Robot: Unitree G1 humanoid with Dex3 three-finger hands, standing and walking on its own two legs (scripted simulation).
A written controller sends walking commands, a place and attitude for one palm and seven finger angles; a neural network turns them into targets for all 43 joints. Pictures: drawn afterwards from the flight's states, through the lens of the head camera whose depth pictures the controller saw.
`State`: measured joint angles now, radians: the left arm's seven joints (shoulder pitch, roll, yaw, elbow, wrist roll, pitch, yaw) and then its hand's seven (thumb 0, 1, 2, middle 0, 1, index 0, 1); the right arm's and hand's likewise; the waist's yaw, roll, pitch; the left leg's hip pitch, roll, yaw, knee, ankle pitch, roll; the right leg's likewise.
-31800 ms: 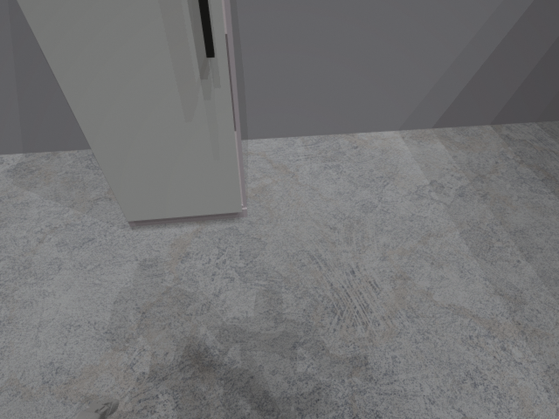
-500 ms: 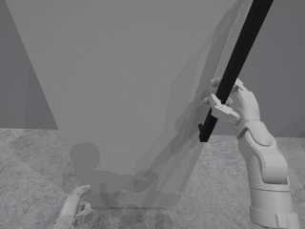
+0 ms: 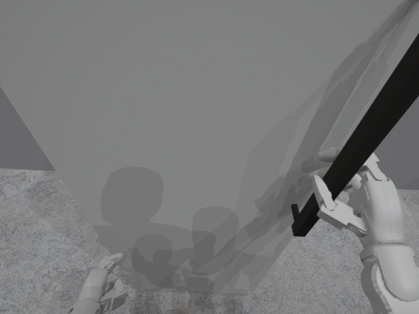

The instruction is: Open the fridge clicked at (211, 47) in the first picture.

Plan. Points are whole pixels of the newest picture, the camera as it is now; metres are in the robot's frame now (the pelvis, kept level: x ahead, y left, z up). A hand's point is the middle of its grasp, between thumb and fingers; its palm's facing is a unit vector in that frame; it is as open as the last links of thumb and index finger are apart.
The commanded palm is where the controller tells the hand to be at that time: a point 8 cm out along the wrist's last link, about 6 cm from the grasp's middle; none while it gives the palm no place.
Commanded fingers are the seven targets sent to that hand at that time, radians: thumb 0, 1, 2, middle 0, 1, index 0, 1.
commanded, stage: walk backward, drawing the door open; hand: right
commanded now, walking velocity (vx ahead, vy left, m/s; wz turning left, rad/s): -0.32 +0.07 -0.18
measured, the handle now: (340, 154) +0.30 -0.16 +0.22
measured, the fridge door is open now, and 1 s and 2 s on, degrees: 0 0 27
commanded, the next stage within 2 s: none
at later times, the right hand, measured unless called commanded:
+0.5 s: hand (318, 191) +0.27 -0.14 +0.17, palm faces +0.34 +0.90 -0.28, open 6.6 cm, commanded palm +0.23 -0.18 +0.16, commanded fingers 0.00 -0.90 -0.90 0.45 1.40 0.45 1.40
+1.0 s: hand (318, 191) +0.27 -0.13 +0.17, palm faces +0.41 +0.87 -0.27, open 6.6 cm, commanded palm +0.20 -0.17 +0.16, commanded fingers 0.00 -0.90 -0.90 0.45 1.40 0.45 1.40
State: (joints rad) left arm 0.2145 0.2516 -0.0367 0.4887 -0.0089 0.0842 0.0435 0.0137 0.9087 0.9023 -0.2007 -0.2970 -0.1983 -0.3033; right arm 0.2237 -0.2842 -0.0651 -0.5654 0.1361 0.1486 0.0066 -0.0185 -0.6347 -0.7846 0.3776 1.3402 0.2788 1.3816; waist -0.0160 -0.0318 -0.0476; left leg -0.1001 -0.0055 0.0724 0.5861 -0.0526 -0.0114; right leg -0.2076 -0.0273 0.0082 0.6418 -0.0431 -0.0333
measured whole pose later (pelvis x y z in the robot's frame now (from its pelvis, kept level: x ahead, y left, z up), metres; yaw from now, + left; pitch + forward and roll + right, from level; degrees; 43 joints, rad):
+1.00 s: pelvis -0.10 +0.11 -0.03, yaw +2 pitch +3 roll +0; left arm 0.12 0.24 -0.01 0.66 -0.03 -0.04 0.06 0.02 0.91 0.90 -0.20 -0.30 -0.20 -0.30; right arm -0.22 -0.42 -0.45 -0.09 0.11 -0.11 -0.12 -0.12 -0.65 -0.77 0.46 1.40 0.22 1.31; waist 0.04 -0.06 0.15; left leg -0.06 0.00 -0.01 0.43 -0.38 -0.02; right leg -0.46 0.04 -0.02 0.65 -0.26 0.00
